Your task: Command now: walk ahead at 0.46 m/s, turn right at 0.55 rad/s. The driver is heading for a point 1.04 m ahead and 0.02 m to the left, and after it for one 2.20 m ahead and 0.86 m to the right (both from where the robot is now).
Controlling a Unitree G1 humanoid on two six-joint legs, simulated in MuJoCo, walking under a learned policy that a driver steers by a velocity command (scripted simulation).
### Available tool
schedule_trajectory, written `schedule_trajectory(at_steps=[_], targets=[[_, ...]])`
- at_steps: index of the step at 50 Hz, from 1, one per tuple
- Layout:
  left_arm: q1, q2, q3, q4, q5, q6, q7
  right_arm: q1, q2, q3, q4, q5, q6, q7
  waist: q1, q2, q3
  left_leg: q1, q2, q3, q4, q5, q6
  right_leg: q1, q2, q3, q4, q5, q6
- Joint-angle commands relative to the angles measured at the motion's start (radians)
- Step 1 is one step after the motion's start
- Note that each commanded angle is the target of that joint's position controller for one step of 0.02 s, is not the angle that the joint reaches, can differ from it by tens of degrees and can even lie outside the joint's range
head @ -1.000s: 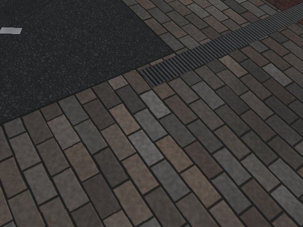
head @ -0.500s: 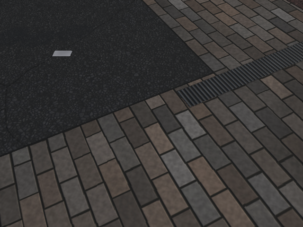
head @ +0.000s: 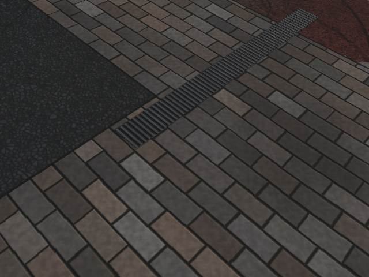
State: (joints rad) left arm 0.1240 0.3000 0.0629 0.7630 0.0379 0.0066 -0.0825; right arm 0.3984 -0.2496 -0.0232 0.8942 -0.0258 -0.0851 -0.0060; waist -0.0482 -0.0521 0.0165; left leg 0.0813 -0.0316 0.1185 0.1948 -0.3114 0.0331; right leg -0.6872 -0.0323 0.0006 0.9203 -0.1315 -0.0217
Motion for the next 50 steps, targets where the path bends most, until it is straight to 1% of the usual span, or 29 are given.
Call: schedule_trajectory(at_steps=[1, 3, 5, 6, 7, 8, 9, 10, 11, 12, 13, 15, 17, 20, 23, 29, 30, 32, 33, 34, 35, 36, 37, 38, 40, 41, 43, 45, 50], targets=[[-0.192, -0.001, -0.024, -0.134, 0.0, -0.016, -0.018, -0.001, -0.135, -0.024, -0.032, 0.004, -0.015, -0.004, -0.016, 0.154, 0.112, -0.086, 0.235, -0.03, -0.043, 0.585, 0.083, 0.012, 0.012, -0.097, -0.184, 0.046, -0.022], [-0.184, 0.009, -0.025, -0.142, 0.002, -0.015, -0.012, 0.015, -0.154, -0.026, -0.015, 0.003, -0.012, -0.01, 0.0, 0.156, 0.083, -0.038, 0.246, 0.013, 0.035, 0.839, 0.067, 0.108, 0.052, -0.144, -0.268, 0.011, -0.065], [-0.075, 0.039, -0.015, -0.116, 0.007, -0.018, 0.004, 0.025, -0.187, -0.033, -0.002, 0.001, 0.0, -0.022, 0.059, 0.18, -0.005, 0.01, 0.261, 0.05, 0.246, 1.18, 0.056, 0.257, 0.121, -0.173, -0.294, -0.069, -0.117], [0.047, 0.067, -0.002, -0.082, 0.009, -0.025, 0.011, 0.025, -0.2, -0.036, -0.003, 0.001, 0.008, -0.027, 0.111, 0.185, -0.079, -0.022, 0.272, 0.054, 0.415, 1.189, 0.055, 0.408, 0.144, -0.152, -0.328, -0.078, -0.147], [0.211, 0.105, 0.019, -0.028, 0.017, -0.032, 0.026, 0.01, -0.205, -0.036, -0.012, 0.003, 0.011, -0.025, 0.189, 0.154, -0.164, -0.145, 0.253, 0.073, 0.647, 1.027, 0.04, 0.642, 0.146, -0.107, -0.4, -0.059, -0.184], [0.291, 0.197, 0.048, -0.01, 0.022, -0.029, 0.047, 0.042, -0.132, -0.019, -0.049, 0.003, 0.007, -0.011, 0.184, -0.005, -0.259, -0.443, 0.183, 0.074, 0.976, 0.39, 0.012, 0.92, -0.085, 0.196, -0.43, -0.228, -0.256], [0.257, 0.272, 0.067, -0.044, -0.001, -0.019, 0.05, 0.043, -0.109, -0.018, -0.116, 0.014, 0.001, 0.002, 0.137, -0.155, -0.385, -0.729, -0.001, -0.047, 1.286, -0.225, -0.022, 1.082, -0.334, 0.76, -0.547, -0.167, -0.396], [0.258, 0.24, 0.068, -0.035, -0.023, -0.009, 0.058, -0.087, -0.179, -0.034, -0.138, 0.004, -0.006, 0.005, 0.183, -0.001, -0.31, -0.825, 0.05, -0.18, 1.306, -0.113, -0.015, 1.03, -0.29, 0.677, -0.6, -0.113, -0.378], [0.204, 0.197, 0.056, -0.023, -0.03, -0.012, 0.068, -0.111, -0.152, -0.022, -0.155, 0.012, -0.018, 0.008, 0.14, 0.021, -0.162, -0.831, 0.097, -0.171, 1.229, -0.022, -0.011, 0.874, -0.267, 0.537, -0.622, -0.027, -0.354], [0.167, 0.145, 0.042, -0.019, -0.028, -0.019, 0.071, -0.099, -0.143, -0.02, -0.143, 0.007, -0.021, 0.007, 0.089, 0.076, -0.066, -0.773, 0.131, -0.163, 1.124, 0.002, -0.015, 0.719, -0.215, 0.444, -0.644, 0.094, -0.313], [0.139, 0.128, 0.035, -0.019, -0.029, -0.028, 0.075, -0.091, -0.139, -0.02, -0.143, -0.01, -0.006, 0.007, 0.052, 0.082, -0.027, -0.714, 0.146, -0.167, 1.067, -0.01, -0.028, 0.616, -0.165, 0.382, -0.655, 0.181, -0.294], [0.119, 0.107, 0.026, -0.022, -0.032, -0.045, 0.073, -0.046, -0.121, -0.017, -0.135, -0.032, 0.031, 0.014, 0.01, 0.065, -0.032, -0.631, 0.152, -0.158, 0.994, -0.028, -0.052, 0.517, -0.113, 0.309, -0.678, 0.266, -0.287], [0.141, 0.112, 0.027, -0.008, -0.033, -0.061, 0.069, -0.055, -0.099, -0.014, -0.142, -0.032, 0.052, 0.022, 0.002, 0.053, -0.028, -0.64, 0.152, -0.131, 0.917, 0.02, -0.067, 0.484, -0.088, 0.262, -0.704, 0.267, -0.28], [0.207, 0.091, 0.017, 0.028, -0.034, -0.074, 0.067, -0.167, -0.083, -0.01, -0.169, -0.023, 0.054, 0.03, 0.044, 0.023, 0.023, -0.701, 0.17, -0.105, 0.756, 0.184, -0.069, 0.499, -0.071, 0.208, -0.76, 0.269, -0.231], [0.262, 0.093, 0.012, 0.053, -0.034, -0.084, 0.067, -0.265, -0.082, -0.009, -0.191, -0.009, 0.051, 0.037, 0.089, 0.007, 0.03, -0.736, 0.16, -0.092, 0.626, 0.309, -0.044, 0.595, -0.07, 0.159, -0.76, 0.343, -0.171], [0.333, 0.094, -0.001, 0.104, -0.009, -0.09, 0.09, -0.412, -0.075, -0.002, -0.235, 0.001, 0.043, 0.054, 0.132, 0.013, 0.076, -0.767, 0.092, -0.069, 0.452, 0.295, 0.02, 0.783, -0.14, 0.09, -0.757, 0.455, -0.151], [0.327, 0.098, -0.003, 0.109, -0.006, -0.089, 0.095, -0.41, -0.077, -0.003, -0.237, 0.001, 0.041, 0.056, 0.122, 0.01, 0.077, -0.743, 0.072, -0.067, 0.426, 0.26, 0.035, 0.804, -0.152, 0.073, -0.74, 0.514, -0.145], [0.294, 0.113, -0.005, 0.112, -0.001, -0.09, 0.105, -0.343, -0.087, -0.01, -0.218, 0.0, 0.041, 0.05, 0.079, -0.011, 0.037, -0.608, 0.006, -0.03, 0.39, 0.169, 0.073, 0.821, -0.156, 0.025, -0.634, 0.814, -0.12], [0.289, 0.123, -0.004, 0.116, 0.004, -0.088, 0.109, -0.268, -0.104, -0.018, -0.195, -0.002, 0.04, 0.044, 0.044, -0.024, -0.01, -0.518, -0.031, -0.015, 0.379, 0.123, 0.093, 0.834, -0.155, 0.007, -0.52, 0.963, -0.108], [0.284, 0.133, -0.003, 0.118, 0.006, -0.083, 0.11, -0.142, -0.123, -0.03, -0.155, -0.005, 0.034, 0.037, -0.009, -0.023, -0.078, -0.384, -0.062, -0.01, 0.327, 0.117, 0.117, 0.822, -0.143, -0.013, -0.349, 1.003, -0.098], [0.261, 0.14, -0.006, 0.105, -0.002, -0.084, 0.112, 0.013, -0.156, -0.045, -0.114, -0.02, 0.026, 0.027, -0.089, -0.003, -0.154, -0.148, -0.004, -0.092, 0.28, 0.156, 0.163, 0.671, -0.126, -0.042, -0.124, 0.837, -0.082], [0.304, 0.07, -0.026, 0.047, -0.034, -0.096, 0.102, 0.13, -0.296, -0.089, -0.105, -0.036, 0.031, 0.013, -0.09, 0.201, -0.289, 0.182, 0.286, -0.53, 0.291, 0.153, 0.314, 0.309, 0.003, -0.106, 0.306, 0.359, -0.023], [0.287, 0.099, -0.015, 0.041, -0.016, -0.101, 0.096, 0.088, -0.262, -0.084, -0.099, 0.007, 0.04, 0.024, -0.051, 0.22, -0.338, 0.255, 0.394, -0.887, 0.155, 0.274, 0.389, 0.085, 0.141, 0.0, 0.487, -0.36, -0.014], [0.212, 0.102, -0.018, 0.017, 0.0, -0.105, 0.089, 0.012, -0.243, -0.083, -0.103, 0.03, 0.044, 0.028, -0.026, 0.126, -0.189, 0.139, 0.35, -0.746, 0.137, 0.209, 0.363, 0.003, 0.058, 0.089, 0.491, -0.278, -0.023], [0.157, 0.09, -0.024, -0.002, -0.006, -0.112, 0.079, -0.077, -0.157, -0.063, -0.114, 0.02, 0.048, 0.026, 0.024, 0.037, -0.017, -0.116, 0.273, -0.563, 0.071, 0.274, 0.297, 0.034, -0.015, 0.069, 0.353, -0.196, -0.017], [0.159, 0.087, -0.025, -0.01, 0.004, -0.094, 0.08, -0.097, -0.137, -0.056, -0.111, 0.022, 0.045, 0.021, 0.057, 0.039, 0.027, -0.209, 0.233, -0.498, 0.059, 0.425, 0.274, 0.079, -0.028, 0.061, 0.303, -0.2, 0.002], [0.195, 0.06, -0.032, -0.008, 0.011, -0.058, 0.081, -0.098, -0.148, -0.056, -0.111, 0.023, 0.029, 0.022, 0.086, 0.057, 0.006, -0.28, 0.191, -0.403, 0.073, 0.743, 0.262, 0.154, -0.022, 0.035, 0.239, -0.203, 0.039], [0.182, 0.045, -0.036, -0.023, 0.005, -0.044, 0.083, -0.087, -0.178, -0.065, -0.104, 0.023, 0.022, 0.024, 0.094, 0.073, -0.018, -0.303, 0.148, -0.339, 0.093, 0.916, 0.246, 0.17, -0.006, 0.009, 0.153, -0.156, 0.065], [0.03, 0.039, -0.043, -0.08, -0.007, -0.031, 0.088, -0.027, -0.177, -0.07, -0.095, 0.029, 0.054, 0.009, 0.032, 0.132, -0.06, -0.252, 0.08, -0.324, 0.165, 0.942, 0.143, 0.167, 0.027, -0.009, -0.07, 0.011, 0.075]])
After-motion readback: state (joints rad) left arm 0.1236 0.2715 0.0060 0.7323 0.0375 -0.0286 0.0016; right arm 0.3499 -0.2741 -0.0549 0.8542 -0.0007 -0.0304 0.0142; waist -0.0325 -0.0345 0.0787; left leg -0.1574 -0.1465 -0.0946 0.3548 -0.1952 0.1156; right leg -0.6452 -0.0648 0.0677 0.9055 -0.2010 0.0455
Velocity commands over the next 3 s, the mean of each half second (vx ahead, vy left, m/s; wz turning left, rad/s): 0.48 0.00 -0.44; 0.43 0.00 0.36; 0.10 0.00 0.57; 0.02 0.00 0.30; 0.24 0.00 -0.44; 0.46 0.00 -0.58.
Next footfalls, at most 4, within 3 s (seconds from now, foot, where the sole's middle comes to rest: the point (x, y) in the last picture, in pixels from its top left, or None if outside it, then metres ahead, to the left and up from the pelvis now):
0.14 right None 0.24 -0.09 -0.78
0.70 left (176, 248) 0.58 0.00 -0.78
1.18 right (211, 195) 0.80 -0.15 -0.78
1.64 left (168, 229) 0.66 0.03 -0.78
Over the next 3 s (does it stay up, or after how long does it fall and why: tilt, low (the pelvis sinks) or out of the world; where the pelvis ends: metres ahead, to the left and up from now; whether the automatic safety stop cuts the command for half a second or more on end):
stays up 0.97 -0.04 -0.02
